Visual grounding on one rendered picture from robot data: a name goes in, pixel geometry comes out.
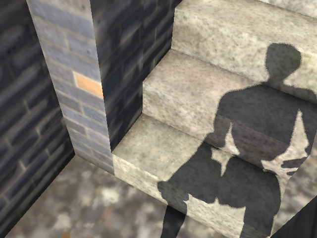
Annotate stairs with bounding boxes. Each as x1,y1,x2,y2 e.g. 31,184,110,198
111,0,317,238

